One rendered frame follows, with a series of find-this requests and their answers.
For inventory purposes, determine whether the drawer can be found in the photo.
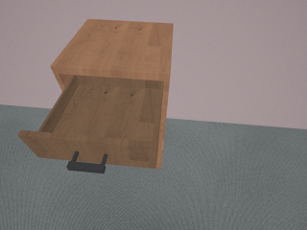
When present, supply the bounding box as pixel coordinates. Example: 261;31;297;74
17;75;164;169

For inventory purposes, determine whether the handle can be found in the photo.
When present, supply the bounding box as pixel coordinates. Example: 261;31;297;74
66;151;107;173

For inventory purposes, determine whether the cabinet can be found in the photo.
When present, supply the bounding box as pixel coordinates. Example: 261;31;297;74
50;18;174;169

